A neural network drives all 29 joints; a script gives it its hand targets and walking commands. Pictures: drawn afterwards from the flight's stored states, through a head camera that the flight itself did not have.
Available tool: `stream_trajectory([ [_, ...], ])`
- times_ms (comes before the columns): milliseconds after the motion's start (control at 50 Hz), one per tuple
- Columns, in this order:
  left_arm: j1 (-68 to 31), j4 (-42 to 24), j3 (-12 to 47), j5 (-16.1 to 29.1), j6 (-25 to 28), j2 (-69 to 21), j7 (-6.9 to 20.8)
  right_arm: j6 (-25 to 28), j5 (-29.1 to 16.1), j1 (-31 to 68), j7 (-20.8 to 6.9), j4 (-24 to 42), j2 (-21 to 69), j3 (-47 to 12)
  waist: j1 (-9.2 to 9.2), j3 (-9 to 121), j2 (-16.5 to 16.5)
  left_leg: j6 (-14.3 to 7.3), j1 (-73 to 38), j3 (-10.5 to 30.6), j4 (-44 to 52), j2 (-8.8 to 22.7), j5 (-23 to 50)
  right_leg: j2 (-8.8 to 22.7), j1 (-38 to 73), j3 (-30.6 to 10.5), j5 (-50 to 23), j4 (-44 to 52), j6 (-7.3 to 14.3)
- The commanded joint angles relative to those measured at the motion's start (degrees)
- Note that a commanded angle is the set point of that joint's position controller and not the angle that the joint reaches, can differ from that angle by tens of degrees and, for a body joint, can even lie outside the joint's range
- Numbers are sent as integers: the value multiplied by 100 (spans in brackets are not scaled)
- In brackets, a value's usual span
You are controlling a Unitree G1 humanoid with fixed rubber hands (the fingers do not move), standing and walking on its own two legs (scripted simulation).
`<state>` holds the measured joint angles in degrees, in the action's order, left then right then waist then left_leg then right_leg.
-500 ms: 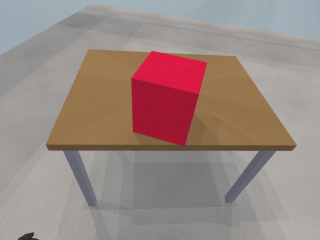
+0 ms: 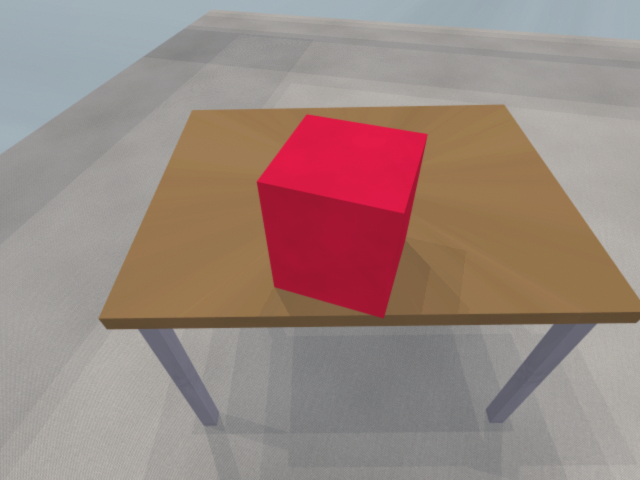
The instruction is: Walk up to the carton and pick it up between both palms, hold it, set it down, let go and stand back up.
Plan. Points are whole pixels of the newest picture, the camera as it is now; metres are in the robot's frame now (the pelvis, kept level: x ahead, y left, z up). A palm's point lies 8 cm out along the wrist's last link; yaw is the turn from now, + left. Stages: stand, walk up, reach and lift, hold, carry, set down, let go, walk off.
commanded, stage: walk up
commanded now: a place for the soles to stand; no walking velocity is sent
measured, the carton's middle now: (345, 216) +0.55 -0.01 +0.01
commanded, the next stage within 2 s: none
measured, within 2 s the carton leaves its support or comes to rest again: neither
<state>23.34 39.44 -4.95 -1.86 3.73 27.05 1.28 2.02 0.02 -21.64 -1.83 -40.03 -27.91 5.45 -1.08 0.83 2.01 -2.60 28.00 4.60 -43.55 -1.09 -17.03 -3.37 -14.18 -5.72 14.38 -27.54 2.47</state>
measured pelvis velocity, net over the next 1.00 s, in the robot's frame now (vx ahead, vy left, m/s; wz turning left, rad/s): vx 0.09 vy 0.01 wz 0.02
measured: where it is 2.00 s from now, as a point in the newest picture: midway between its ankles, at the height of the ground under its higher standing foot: outside the picture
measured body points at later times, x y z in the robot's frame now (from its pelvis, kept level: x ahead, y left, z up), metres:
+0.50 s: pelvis +0.08 +0.01 -0.01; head +0.11 +0.02 +0.44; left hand +0.13 +0.36 -0.10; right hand +0.15 -0.33 -0.10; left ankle +0.08 +0.13 -0.74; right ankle +0.13 -0.10 -0.74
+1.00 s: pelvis +0.09 +0.01 -0.01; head +0.10 +0.02 +0.44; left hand +0.17 +0.35 -0.10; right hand +0.19 -0.31 -0.09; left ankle +0.07 +0.14 -0.74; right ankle +0.13 -0.10 -0.74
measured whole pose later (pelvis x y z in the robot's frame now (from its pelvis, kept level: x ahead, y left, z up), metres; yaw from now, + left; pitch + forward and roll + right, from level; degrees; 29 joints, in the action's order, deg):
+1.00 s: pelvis +0.09 +0.01 -0.01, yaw +1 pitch -1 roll +0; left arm 18.4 39.4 -4.9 -1.6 2.0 25.2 0.6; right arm 2.7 0.0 -18.9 -0.6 -40.0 -24.0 4.9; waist -0.8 -3.2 -0.9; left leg -1.0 12.7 4.6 -33.7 -1.8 -19.8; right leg -1.5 -18.0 -3.4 14.9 -34.1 0.7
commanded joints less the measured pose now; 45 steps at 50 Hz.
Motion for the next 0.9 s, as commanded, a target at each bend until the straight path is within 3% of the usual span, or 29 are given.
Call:
stream_trajectory([
  [0, -95, -329, -167, 75, -39, 940, -47, 247, 153, -443, 50, -86, -695, 252, 237, -193, -666, 30, -1450, -487, 1895, 80, 932, 1078, -60, -832, 731, 165, 700],
  [20, 37, -333, -99, 106, -26, 760, -74, 310, 174, -605, 141, -103, -718, 269, 328, 157, -221, 30, -1933, -188, 2291, 148, 1079, 920, 56, -601, -180, -706, 507],
  [40, 302, -305, 8, 155, -18, 553, -84, 351, 246, -602, 207, -47, -912, 301, 273, 518, 163, -71, -2412, 717, 2275, 565, 739, 633, -235, -305, -278, -1549, 270],
  [60, 397, -383, 52, 142, -39, 418, -79, 361, 260, -542, 244, 83, -1309, 331, 194, 352, 777, -359, -2601, 2496, 2350, 1571, 233, 138, -1229, 132, 1176, -2265, -62],
  [80, 456, -250, -60, 73, -114, 713, -107, 334, 190, -348, 227, 170, -1365, 341, 36, -394, 301, -592, -2210, 3401, 2765, 1953, -939, 0, -2021, 241, 1706, -2634, -171],
  [100, 211, -172, -127, 66, -153, 1043, -143, 316, 84, -343, 182, 155, -1520, 437, 256, -692, 429, -995, -2064, 3609, 2930, 2162, -1115, 261, -2269, 115, 1638, -2932, -174],
  [120, 58, -188, -185, 32, -140, 1113, -119, 316, 90, -155, 161, 193, -1310, 400, 209, -1030, 227, -910, -1903, 3169, 3010, 1796, -1306, 360, -2378, 43, 1362, -2905, -162],
  [140, -7, -153, -204, 44, -122, 1046, -73, 318, 56, -194, 163, 163, -1189, 347, 213, -1309, 353, -743, -1725, 2714, 3030, 1570, -961, 411, -2302, 4, 1125, -2855, -148],
  [160, 73, -56, -236, 77, -86, 989, -51, 319, 47, -174, 157, 171, -1029, 301, 156, -1318, 216, -587, -1706, 2333, 2944, 1363, -162, 374, -2048, 3, 888, -2765, -173],
  [200, 31, -121, -209, 92, -75, 825, -45, 334, 24, -409, 162, 86, -925, 271, 206, -1093, 509, -375, -1900, 1861, 2637, 1167, 1820, 326, -1783, 203, 651, -2662, -229],
  [260, -111, -241, -93, 119, -132, 656, -107, 259, 2, -409, 207, 131, -852, 230, 264, -762, 810, -394, -2022, 1331, 2115, 1011, 3544, 273, -1542, 515, 621, -2414, -233],
  [300, -230, -240, -70, 138, -168, 580, -147, 180, 44, -230, 230, 250, -821, 203, 217, -744, 928, -582, -1819, 1155, 1972, 983, 3707, 299, -1250, 654, 724, -2111, -223],
  [360, -280, -273, -26, 144, -122, 549, -197, 96, 35, -126, 259, 324, -867, 222, 260, -447, 757, -629, -1787, 951, 1468, 897, 4229, 270, -664, 751, 513, -1404, -164],
  [400, -141, -196, -41, 131, -54, 547, -247, 19, -13, 179, 251, 399, -835, 185, 79, -233, 500, -742, -1636, 811, 878, 791, 3836, 194, -44, 787, -15, -485, -81],
  [420, 78, -59, -56, 139, -15, 515, -261, -14, -47, 312, 247, 417, -793, 169, -20, -100, 584, -571, -1690, 641, 545, 650, 3169, 194, 256, 785, -618, 284, -23],
  [440, 144, -4, -87, 70, 13, 676, -293, -21, -98, 238, 256, 377, -538, 94, -50, 104, 233, -332, -1436, 631, 299, 527, 2465, 414, 755, 267, -996, 407, 128],
  [460, 156, -39, -125, 26, 58, 814, -315, -2, -143, 265, 260, 429, -362, -2, -70, 371, -237, -160, -991, 489, 62, 312, 1578, 947, 1187, -569, -1535, 330, 345],
  [480, -21, -118, -105, -4, 67, 930, -316, 8, -139, 163, 258, 420, -188, -46, -25, 477, -931, 57, -501, 236, -318, -55, 62, 1885, 1370, -1708, -2178, 480, 828],
  [500, -335, -203, -113, 46, 46, 925, -292, -59, -43, -17, 266, 276, -348, -18, 166, 330, -570, 120, -601, 58, -478, -111, -1736, 2318, 909, -2154, -1704, 602, 1082],
  [520, -384, -267, -116, 60, 4, 1035, -270, -88, 14, -168, 289, 161, -506, 52, 165, 134, -631, 40, -897, 188, -426, 56, -2025, 2374, 295, -2215, -909, 736, 1270],
  [540, -650, -246, -75, 49, -26, 938, -258, -84, 13, -150, 276, 61, -486, 52, 248, -250, -861, 8, -922, 67, -109, 63, -1960, 2146, -54, -1887, -520, 755, 1153],
  [580, -832, -183, -12, 73, -86, 850, -225, 2, -18, -142, 217, -123, -395, 13, 393, -358, -1219, -19, -1483, -262, 1378, 3, -292, 1346, -303, -865, -556, 359, 619],
  [600, -711, -140, -8, 108, -98, 776, -216, 28, 6, -26, 213, -129, -384, 52, 236, -219, -1057, 3, -1718, -188, 1469, -69, 401, 1168, -283, -649, -713, 119, 476],
  [620, -712, -146, -9, 125, -105, 754, -201, 52, 35, -18, 239, -129, -425, 56, 241, -6, -1038, -12, -1879, 27, 1474, 34, 574, 1161, -249, -628, -716, 34, 393],
  [640, -747, -109, 1, 131, -133, 734, -188, 60, 72, 19, 258, -152, -434, 48, 213, 84, -972, -39, -1905, 113, 1476, 60, 517, 1097, -282, -592, -516, -56, 364],
  [660, -860, -135, 25, 128, -140, 683, -170, 77, 120, 162, 264, -92, -485, 36, 193, 64, -837, -138, -1677, 555, 1671, 332, 61, 1029, -302, -640, -67, -18, 310],
  [700, -973, -129, -7, 76, -202, 700, -137, 88, 137, 508, 245, -83, -734, 46, 63, -605, -515, -312, -822, 1164, 2019, 619, -1295, 651, -492, -494, 1519, 64, 202],
  [740, -896, -12, -45, 23, -201, 751, -111, 75, 167, 665, 215, -32, -810, 96, 21, -902, -234, -339, -454, 1148, 2224, 592, -1886, 551, -385, -509, 1734, 99, 186],
  [880, -1104, -38, -21, 37, -92, 783, -87, 173, 103, 518, 185, -60, -591, -4, 125, -170, -144, -188, -1056, 746, 1812, 399, -319, 866, 59, -575, 485, 26, 270],
])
